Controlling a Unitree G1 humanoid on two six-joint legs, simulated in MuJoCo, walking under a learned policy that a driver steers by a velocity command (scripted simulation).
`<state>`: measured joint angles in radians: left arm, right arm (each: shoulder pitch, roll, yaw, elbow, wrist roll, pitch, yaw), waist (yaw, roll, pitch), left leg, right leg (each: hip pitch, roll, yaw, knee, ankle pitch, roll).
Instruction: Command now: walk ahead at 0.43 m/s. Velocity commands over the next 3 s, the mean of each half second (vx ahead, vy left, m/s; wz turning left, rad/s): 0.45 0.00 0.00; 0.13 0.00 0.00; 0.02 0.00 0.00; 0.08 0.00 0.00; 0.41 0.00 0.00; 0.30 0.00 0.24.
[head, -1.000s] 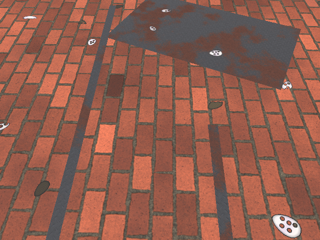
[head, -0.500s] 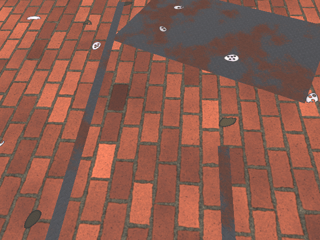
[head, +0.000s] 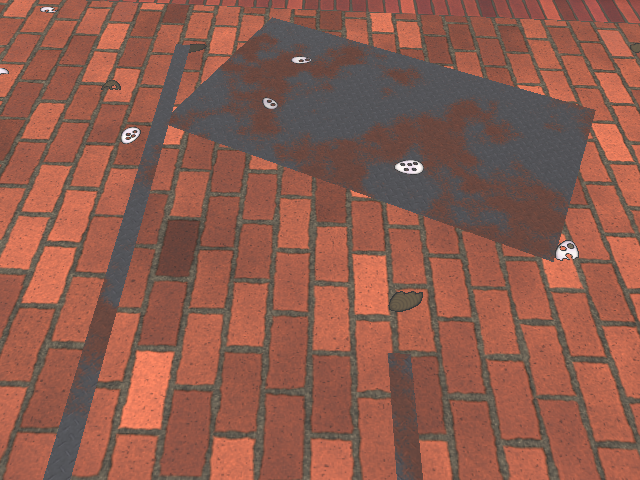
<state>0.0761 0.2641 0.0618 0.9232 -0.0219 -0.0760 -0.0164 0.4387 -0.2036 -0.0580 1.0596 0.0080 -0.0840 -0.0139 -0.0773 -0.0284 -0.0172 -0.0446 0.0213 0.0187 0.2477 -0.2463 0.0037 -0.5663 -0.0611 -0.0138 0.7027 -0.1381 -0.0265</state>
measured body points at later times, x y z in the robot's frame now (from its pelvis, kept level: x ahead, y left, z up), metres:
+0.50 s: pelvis +0.22 -0.07 +0.00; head +0.24 -0.08 +0.45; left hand +0.20 +0.18 -0.14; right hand +0.39 -0.33 -0.12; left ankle +0.40 +0.10 -0.68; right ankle +0.17 -0.15 -0.75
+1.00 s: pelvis +0.36 -0.04 -0.02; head +0.37 -0.05 +0.43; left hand +0.41 +0.22 -0.16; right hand +0.47 -0.28 -0.16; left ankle +0.44 +0.05 -0.75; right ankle +0.37 -0.18 -0.75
